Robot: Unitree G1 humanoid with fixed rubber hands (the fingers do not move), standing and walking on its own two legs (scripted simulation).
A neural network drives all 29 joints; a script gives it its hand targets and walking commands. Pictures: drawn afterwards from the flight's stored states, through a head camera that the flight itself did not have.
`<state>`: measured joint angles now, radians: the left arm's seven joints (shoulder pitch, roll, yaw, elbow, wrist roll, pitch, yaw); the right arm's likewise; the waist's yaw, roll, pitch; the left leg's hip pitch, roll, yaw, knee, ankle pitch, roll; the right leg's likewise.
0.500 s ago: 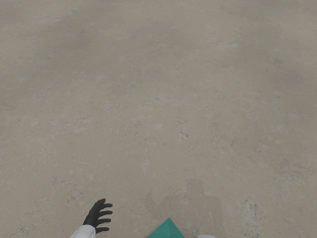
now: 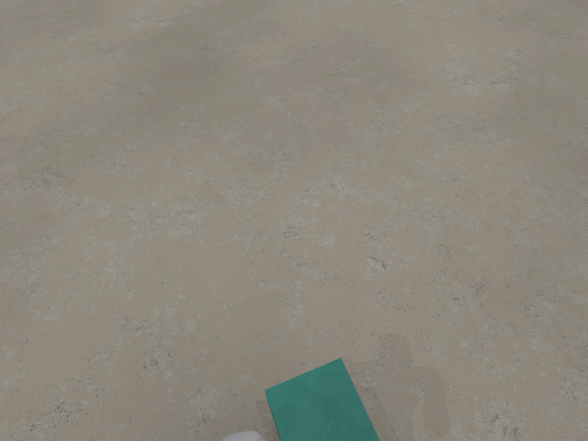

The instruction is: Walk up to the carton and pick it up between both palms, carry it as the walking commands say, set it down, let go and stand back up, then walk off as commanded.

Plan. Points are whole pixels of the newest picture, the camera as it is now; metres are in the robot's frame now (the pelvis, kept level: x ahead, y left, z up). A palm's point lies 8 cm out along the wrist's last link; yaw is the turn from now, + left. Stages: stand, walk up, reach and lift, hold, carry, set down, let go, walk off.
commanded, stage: stand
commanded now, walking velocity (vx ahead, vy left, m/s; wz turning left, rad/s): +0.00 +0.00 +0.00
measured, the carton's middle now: (319, 426) +0.23 -0.03 -0.65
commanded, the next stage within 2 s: none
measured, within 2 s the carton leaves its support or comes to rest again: neither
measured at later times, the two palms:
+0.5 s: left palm out of the picture -0.03 +0.17 -0.13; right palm out of the picture -0.04 -0.24 -0.13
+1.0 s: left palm out of the picture -0.02 +0.16 -0.13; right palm out of the picture +0.00 -0.24 -0.14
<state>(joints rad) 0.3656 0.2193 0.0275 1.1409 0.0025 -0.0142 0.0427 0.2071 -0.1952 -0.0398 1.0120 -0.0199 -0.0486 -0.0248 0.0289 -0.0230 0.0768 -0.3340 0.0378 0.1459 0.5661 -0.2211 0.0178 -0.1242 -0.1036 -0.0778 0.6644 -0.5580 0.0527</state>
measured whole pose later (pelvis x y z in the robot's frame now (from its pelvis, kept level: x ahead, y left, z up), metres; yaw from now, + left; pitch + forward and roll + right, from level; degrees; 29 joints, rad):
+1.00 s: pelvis +0.03 -0.04 +0.02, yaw +0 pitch -1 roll +0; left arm 0.38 0.09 -0.01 1.14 0.01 -0.03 0.04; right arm 0.32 -0.11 0.00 1.18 -0.01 -0.01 -0.04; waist -0.01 0.00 0.02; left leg -0.20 0.08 0.12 0.41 -0.18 -0.03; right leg -0.05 -0.01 -0.13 0.37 -0.30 -0.03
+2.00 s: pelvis +0.03 -0.04 +0.01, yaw +0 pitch -2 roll +0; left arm 0.36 0.18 0.02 1.07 0.01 -0.03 0.05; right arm 0.28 -0.18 -0.02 1.12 -0.02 -0.01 -0.04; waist 0.00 0.00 0.05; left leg -0.20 0.08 0.12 0.43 -0.19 -0.03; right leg -0.05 -0.01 -0.13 0.39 -0.32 -0.03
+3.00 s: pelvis +0.02 +0.00 +0.02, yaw +0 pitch -2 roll +0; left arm 0.12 0.39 -0.01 1.08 0.01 -0.03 0.00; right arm 0.07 -0.39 0.01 1.11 -0.01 -0.04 0.00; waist -0.01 -0.01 0.04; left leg -0.16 0.04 0.15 0.33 -0.14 0.02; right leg -0.01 -0.05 -0.11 0.29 -0.24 0.02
